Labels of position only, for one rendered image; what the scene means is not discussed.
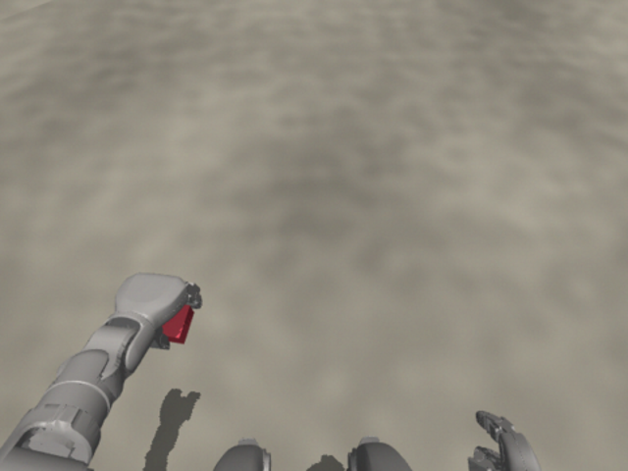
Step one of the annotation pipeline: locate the right robot hand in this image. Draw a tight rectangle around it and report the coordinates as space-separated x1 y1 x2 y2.
468 411 542 471

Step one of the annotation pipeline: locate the small box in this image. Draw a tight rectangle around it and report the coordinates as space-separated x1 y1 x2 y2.
162 305 194 344

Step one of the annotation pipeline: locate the left robot hand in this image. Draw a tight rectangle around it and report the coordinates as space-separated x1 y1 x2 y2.
115 273 202 349

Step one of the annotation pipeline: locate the left robot arm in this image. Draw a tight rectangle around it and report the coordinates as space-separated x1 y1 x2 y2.
0 311 155 471

